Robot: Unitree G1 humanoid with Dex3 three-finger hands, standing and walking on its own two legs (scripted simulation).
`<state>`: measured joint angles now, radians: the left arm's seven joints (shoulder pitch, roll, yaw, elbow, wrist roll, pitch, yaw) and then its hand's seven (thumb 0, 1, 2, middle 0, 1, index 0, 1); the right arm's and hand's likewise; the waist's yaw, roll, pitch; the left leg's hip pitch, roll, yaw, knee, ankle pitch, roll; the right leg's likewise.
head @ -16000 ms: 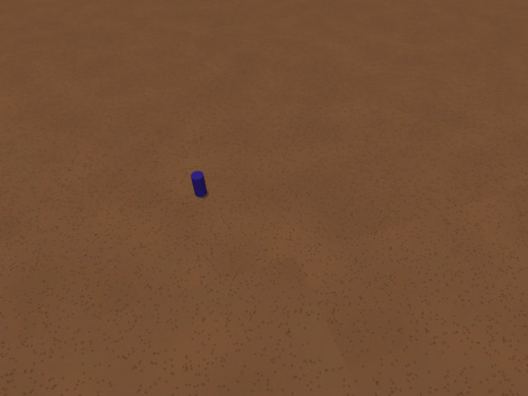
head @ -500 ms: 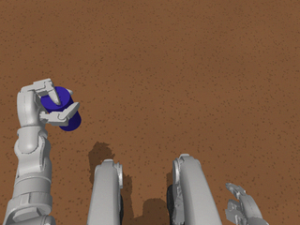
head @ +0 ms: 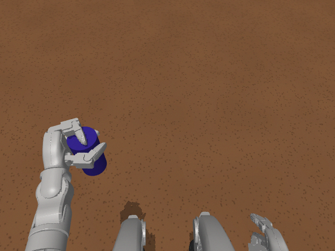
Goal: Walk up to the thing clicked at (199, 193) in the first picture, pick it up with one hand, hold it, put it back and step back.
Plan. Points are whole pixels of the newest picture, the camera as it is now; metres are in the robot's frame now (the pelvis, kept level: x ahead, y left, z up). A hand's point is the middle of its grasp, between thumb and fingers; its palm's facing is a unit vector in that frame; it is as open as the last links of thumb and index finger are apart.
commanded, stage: lift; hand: left
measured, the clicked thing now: (89, 152) +0.36 +0.20 -0.01
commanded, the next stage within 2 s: hold in 0.86 s
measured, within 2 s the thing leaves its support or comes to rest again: neither
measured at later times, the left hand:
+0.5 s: hand (83, 130) +0.36 +0.18 +0.10, palm faces +0.15 -0.99 -0.05, open 5.7 cm
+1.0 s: hand (83, 117) +0.37 +0.17 +0.14, palm faces +0.15 -0.99 -0.03, open 5.7 cm
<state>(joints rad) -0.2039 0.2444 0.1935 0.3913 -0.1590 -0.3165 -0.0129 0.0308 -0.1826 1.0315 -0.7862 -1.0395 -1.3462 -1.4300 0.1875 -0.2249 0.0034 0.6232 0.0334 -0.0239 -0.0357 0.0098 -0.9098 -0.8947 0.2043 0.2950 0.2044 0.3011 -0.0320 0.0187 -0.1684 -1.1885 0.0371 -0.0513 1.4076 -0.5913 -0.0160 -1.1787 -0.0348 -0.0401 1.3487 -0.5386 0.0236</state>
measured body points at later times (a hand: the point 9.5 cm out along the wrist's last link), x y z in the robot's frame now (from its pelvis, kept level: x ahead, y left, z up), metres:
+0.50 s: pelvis +0.02 +0.00 +0.06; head +0.09 +0.01 +0.51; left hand +0.34 +0.23 +0.11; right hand +0.16 -0.24 -0.05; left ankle +0.04 +0.13 -0.60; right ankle +0.05 -0.14 -0.60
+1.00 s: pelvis +0.04 +0.00 +0.09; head +0.09 +0.00 +0.53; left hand +0.36 +0.22 +0.14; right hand +0.16 -0.25 -0.02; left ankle +0.04 +0.13 -0.60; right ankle +0.05 -0.14 -0.60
